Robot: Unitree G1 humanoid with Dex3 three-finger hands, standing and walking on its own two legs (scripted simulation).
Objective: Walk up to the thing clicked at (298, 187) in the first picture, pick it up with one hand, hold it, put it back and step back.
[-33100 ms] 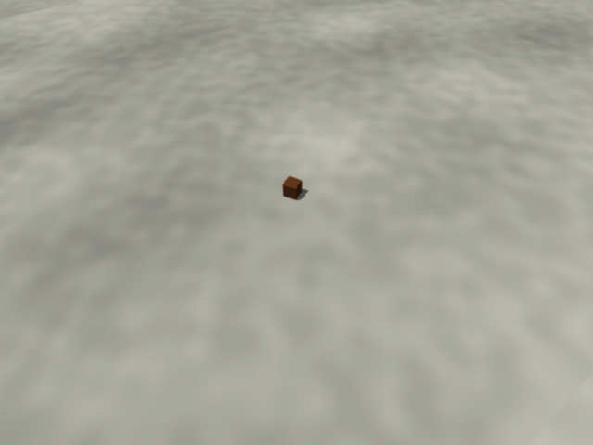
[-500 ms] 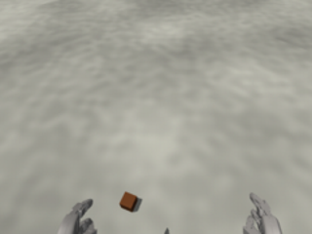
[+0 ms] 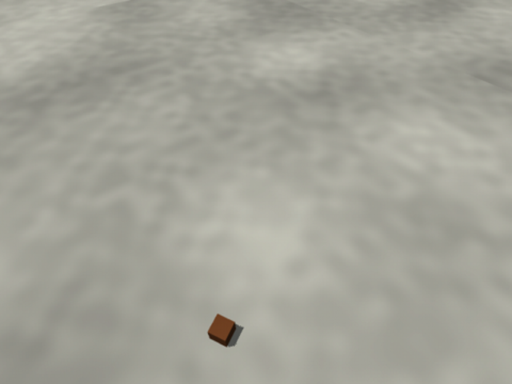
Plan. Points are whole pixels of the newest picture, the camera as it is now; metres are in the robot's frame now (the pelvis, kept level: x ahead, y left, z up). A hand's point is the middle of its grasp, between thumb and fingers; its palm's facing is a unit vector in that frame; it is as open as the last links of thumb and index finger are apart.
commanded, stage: stand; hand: left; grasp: from above
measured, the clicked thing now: (222, 330) +0.44 +0.18 -0.73
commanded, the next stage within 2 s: none
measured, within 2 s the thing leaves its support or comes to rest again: neither
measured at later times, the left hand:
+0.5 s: hand out of the picture +0.02 +0.24 -0.15, palm faces +0.02 -0.94 -0.34, open 7.4 cm
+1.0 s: hand out of the picture +0.07 +0.21 -0.14, palm faces +0.00 -0.95 -0.33, open 7.4 cm
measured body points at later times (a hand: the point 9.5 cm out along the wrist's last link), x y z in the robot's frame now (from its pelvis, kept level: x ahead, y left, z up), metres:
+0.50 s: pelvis -0.01 -0.01 +0.02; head -0.02 -0.01 +0.47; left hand +0.02 +0.28 -0.12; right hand +0.05 -0.30 -0.13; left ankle +0.01 +0.11 -0.73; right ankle +0.01 -0.15 -0.73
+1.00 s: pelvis +0.00 -0.03 +0.02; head +0.01 -0.03 +0.47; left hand +0.07 +0.26 -0.12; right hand +0.06 -0.32 -0.12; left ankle +0.01 +0.11 -0.73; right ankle +0.01 -0.15 -0.73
